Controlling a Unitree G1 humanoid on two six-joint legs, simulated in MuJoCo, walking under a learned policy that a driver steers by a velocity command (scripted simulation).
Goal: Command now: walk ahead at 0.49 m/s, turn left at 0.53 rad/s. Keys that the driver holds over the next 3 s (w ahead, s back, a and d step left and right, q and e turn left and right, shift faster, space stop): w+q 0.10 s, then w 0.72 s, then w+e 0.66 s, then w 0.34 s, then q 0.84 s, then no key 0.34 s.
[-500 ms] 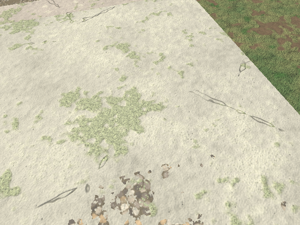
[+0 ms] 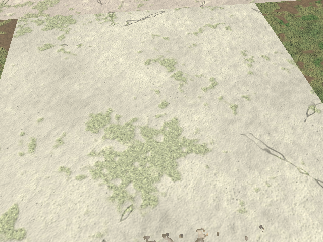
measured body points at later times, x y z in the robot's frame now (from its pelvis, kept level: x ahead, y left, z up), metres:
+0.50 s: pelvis +0.27 -0.05 +0.01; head +0.29 -0.06 +0.46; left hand +0.26 +0.21 -0.11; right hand +0.45 -0.29 -0.11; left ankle +0.32 +0.12 -0.67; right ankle +0.27 -0.15 -0.74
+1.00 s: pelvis +0.52 +0.06 +0.00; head +0.53 +0.07 +0.45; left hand +0.59 +0.34 -0.12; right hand +0.62 -0.20 -0.11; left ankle +0.51 +0.13 -0.74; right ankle +0.60 -0.11 -0.65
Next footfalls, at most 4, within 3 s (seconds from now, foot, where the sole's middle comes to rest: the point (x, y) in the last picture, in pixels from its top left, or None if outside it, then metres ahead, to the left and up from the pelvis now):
0.24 right None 0.31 -0.14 -0.78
0.76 left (129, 231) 0.55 0.14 -0.78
1.34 right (175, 165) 0.86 -0.07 -0.78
1.84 left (144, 116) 1.18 0.09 -0.78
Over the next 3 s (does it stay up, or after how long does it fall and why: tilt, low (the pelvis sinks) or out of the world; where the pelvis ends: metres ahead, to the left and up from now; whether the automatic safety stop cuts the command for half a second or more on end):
stays up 1.12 0.04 0.00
